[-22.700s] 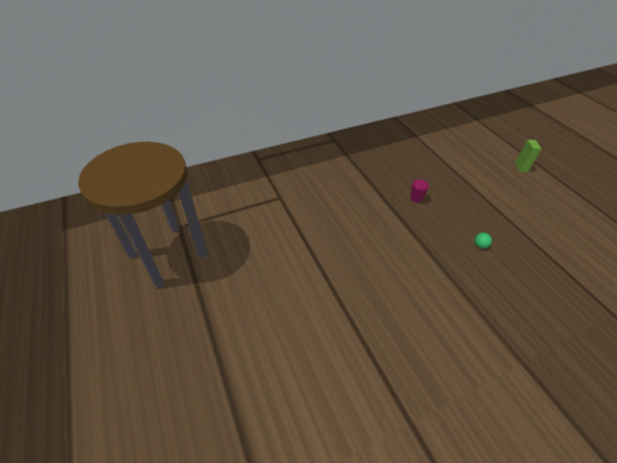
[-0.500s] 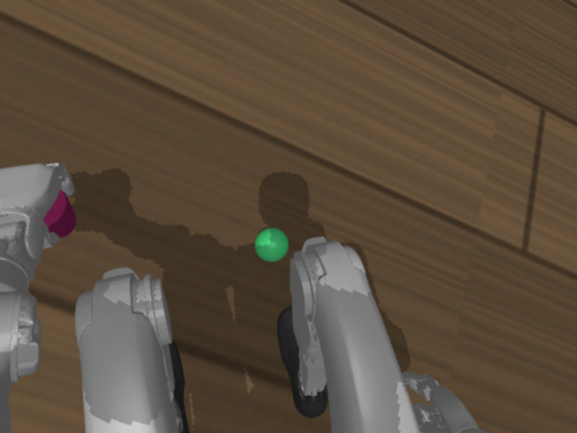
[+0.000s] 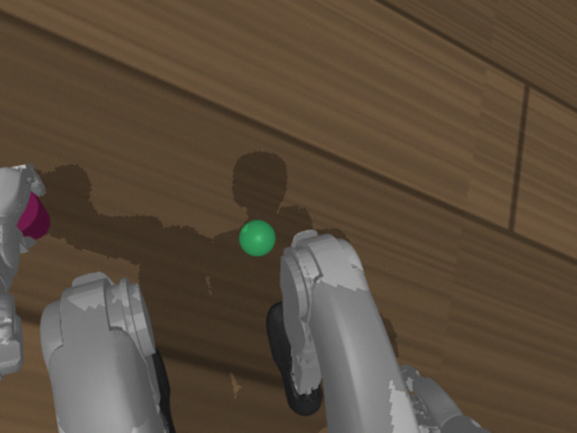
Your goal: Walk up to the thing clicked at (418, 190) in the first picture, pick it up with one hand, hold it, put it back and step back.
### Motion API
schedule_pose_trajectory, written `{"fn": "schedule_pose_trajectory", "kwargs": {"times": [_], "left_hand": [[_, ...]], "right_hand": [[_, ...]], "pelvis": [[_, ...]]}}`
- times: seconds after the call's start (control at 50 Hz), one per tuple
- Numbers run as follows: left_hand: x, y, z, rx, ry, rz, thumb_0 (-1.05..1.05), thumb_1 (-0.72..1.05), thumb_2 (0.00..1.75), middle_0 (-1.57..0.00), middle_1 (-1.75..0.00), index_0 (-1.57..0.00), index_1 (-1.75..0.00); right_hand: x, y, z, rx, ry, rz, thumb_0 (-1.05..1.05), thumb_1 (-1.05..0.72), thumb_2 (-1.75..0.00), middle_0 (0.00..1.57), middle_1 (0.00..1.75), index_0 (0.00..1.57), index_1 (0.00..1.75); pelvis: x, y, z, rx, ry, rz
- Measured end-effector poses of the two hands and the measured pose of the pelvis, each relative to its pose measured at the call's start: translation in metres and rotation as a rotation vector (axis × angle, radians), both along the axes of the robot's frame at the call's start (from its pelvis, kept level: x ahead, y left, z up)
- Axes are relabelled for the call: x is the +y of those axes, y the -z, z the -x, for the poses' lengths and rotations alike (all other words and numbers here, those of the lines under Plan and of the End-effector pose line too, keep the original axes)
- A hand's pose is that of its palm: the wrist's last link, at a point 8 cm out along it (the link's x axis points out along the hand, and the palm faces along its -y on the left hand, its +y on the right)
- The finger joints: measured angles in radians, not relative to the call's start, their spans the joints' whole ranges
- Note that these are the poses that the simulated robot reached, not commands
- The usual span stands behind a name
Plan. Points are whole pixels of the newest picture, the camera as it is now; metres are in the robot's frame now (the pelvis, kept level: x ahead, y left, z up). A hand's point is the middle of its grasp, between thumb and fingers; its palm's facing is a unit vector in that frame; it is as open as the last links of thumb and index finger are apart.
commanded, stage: rest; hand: left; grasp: from above
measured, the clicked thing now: (19, 217) +0.43 +0.30 -0.25
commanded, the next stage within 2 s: open in 0.40 s
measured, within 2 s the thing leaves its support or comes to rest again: rests again in 0.10 s
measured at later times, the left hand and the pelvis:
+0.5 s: hand (15, 222) +0.41 +0.29 -0.22, palm faces -0.46 -0.12 -0.88, open 9.3 cm; pelvis +0.00 +0.00 -0.01, yaw -2 degrees
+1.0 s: hand (18, 216) +0.42 +0.29 -0.23, palm faces -0.42 -0.13 -0.90, open 13.3 cm; pelvis +0.00 +0.01 -0.01, yaw -3 degrees
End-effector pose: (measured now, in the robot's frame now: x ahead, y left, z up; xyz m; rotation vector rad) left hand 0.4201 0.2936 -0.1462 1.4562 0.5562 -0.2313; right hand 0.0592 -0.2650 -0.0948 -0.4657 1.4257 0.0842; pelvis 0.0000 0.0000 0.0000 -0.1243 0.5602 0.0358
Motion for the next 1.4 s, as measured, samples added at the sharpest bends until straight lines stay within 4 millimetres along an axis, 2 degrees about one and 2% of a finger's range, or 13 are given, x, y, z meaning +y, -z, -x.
{"fn": "schedule_pose_trajectory", "kwargs": {"times": [0.16, 0.6, 0.7, 0.86, 1.06, 1.28, 1.4], "left_hand": [[0.002, 0.015, -0.001, -0.022, 0.003, 0.033, -0.01, 0.00, 0.70, -0.58, -0.86, -0.67, -0.84], [0.004, 0.016, 0.001, -0.026, 0.013, 0.021, -0.01, -0.01, 0.71, -0.58, -0.86, -0.67, -0.82], [0.005, 0.018, 0.003, -0.025, 0.007, 0.026, -0.01, -0.06, 0.73, -0.50, -0.87, -0.57, -0.83], [0.003, 0.022, -0.003, -0.051, 0.029, 0.020, 0.00, -0.27, 0.83, -0.32, -0.91, -0.36, -0.88], [0.001, 0.027, -0.007, -0.048, 0.014, 0.009, 0.00, -0.46, 0.96, -0.15, -0.98, -0.16, -0.97], [0.004, 0.027, -0.007, -0.047, -0.016, 0.021, 0.00, -0.52, 1.01, -0.08, -1.00, -0.08, -1.01], [0.010, 0.026, -0.005, -0.027, -0.023, 0.011, 0.00, -0.51, 1.01, -0.08, -1.01, -0.07, -1.02]], "right_hand": [[-0.003, -0.002, 0.006, 0.017, -0.018, 0.022, 0.00, -0.91, -0.89, 0.20, 0.30, 0.21, 0.29], [0.006, -0.003, 0.009, -0.025, -0.103, -0.020, 0.00, -0.90, -0.89, 0.20, 0.30, 0.21, 0.29], [0.006, -0.006, 0.017, -0.010, -0.111, -0.019, 0.00, -0.90, -0.89, 0.20, 0.30, 0.21, 0.29], [0.007, -0.012, 0.027, 0.019, -0.107, -0.017, 0.00, -0.90, -0.89, 0.20, 0.30, 0.21, 0.30], [0.011, -0.015, 0.022, 0.025, -0.109, -0.040, 0.00, -0.90, -0.90, 0.20, 0.30, 0.21, 0.30], [0.012, -0.013, 0.007, -0.001, -0.125, -0.055, 0.00, -0.90, -0.90, 0.20, 0.30, 0.21, 0.30], [0.006, -0.012, 0.008, 0.000, -0.122, -0.042, 0.00, -0.90, -0.90, 0.20, 0.30, 0.21, 0.29]], "pelvis": [[0.001, 0.009, 0.000, -0.025, 0.008, 0.014], [0.004, 0.017, 0.004, -0.068, 0.021, 0.034], [0.004, 0.017, 0.005, -0.075, 0.022, 0.038], [0.005, 0.017, 0.004, -0.075, 0.024, 0.047], [0.007, 0.014, 0.002, -0.060, 0.028, 0.055], [0.006, 0.012, 0.001, -0.051, 0.024, 0.053], [0.005, 0.013, 0.001, -0.054, 0.023, 0.051]]}}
